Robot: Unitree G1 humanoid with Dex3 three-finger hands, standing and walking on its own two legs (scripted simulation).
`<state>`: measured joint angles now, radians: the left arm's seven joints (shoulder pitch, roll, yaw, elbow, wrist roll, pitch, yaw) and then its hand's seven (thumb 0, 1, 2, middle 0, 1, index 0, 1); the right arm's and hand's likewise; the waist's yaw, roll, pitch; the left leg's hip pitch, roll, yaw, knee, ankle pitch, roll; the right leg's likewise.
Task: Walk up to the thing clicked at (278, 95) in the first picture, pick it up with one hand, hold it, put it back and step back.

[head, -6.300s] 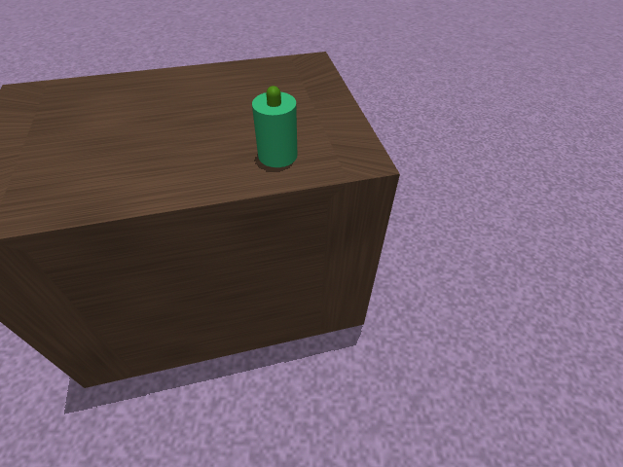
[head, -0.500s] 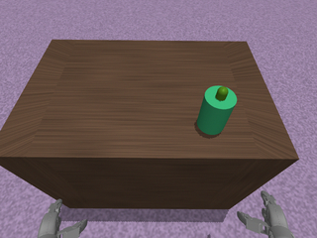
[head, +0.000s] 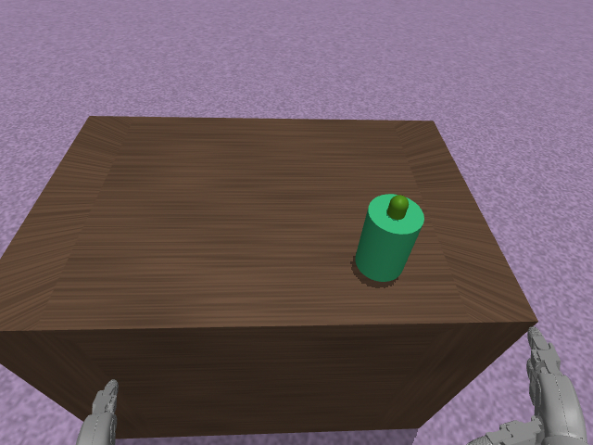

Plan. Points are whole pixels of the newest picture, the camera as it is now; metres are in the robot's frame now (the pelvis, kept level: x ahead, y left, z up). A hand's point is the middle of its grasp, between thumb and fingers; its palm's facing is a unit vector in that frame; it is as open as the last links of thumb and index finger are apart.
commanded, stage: rise first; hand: right
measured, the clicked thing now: (389, 232) +0.45 -0.17 +0.01
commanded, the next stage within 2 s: go down in 0.84 s
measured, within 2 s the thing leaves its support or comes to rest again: neither
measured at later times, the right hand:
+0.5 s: hand (532, 391) +0.17 -0.26 +0.05, palm faces +0.32 +0.87 -0.38, open 17.5 cm
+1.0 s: hand (552, 386) +0.17 -0.26 +0.08, palm faces +0.34 +0.85 -0.41, open 17.5 cm
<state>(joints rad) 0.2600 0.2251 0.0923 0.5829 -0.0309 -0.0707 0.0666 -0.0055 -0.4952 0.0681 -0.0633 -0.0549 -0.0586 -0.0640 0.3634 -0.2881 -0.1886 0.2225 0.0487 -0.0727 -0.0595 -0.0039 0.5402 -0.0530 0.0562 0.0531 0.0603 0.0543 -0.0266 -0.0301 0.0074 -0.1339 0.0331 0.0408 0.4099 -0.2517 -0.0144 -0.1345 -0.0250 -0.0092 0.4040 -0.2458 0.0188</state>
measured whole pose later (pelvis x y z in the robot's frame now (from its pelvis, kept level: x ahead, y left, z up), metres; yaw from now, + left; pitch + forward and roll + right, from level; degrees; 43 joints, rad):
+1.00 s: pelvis -0.02 +0.00 +0.00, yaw +0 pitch -4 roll +0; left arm 0.25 0.21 0.15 0.64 -0.01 -0.11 0.04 -0.01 -0.54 0.08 -0.06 -0.06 -0.06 -0.07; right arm 0.44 -0.31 -0.30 -0.08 0.04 -0.24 -0.02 -0.01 0.56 -0.05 0.06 0.05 0.06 0.05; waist -0.04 -0.04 0.05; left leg -0.12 0.03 0.05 0.41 -0.23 -0.01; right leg -0.12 -0.02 0.00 0.40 -0.21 0.02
